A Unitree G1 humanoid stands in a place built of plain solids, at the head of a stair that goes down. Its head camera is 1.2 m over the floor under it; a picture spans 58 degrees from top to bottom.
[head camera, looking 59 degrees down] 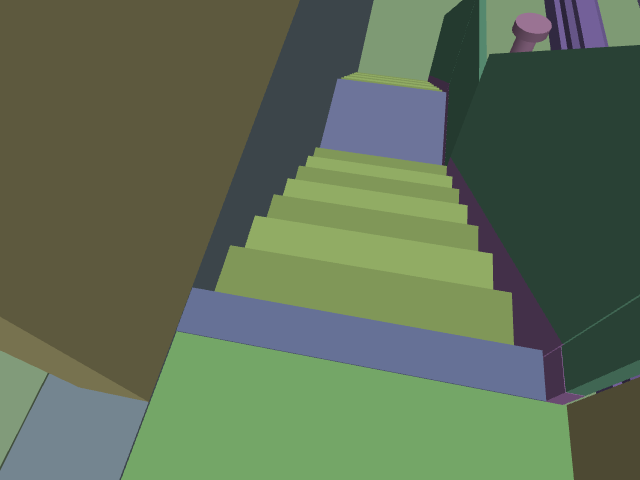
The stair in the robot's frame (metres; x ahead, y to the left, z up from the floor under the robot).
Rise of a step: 0.19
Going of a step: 0.27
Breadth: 1.03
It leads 11 degrees to the right of straight ahead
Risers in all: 8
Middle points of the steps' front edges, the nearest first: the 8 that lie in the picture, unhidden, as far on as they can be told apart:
0.46 -0.12 0.00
0.72 -0.17 -0.19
0.98 -0.22 -0.39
1.25 -0.27 -0.58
1.51 -0.32 -0.77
1.77 -0.37 -0.97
2.03 -0.42 -1.16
2.30 -0.47 -1.35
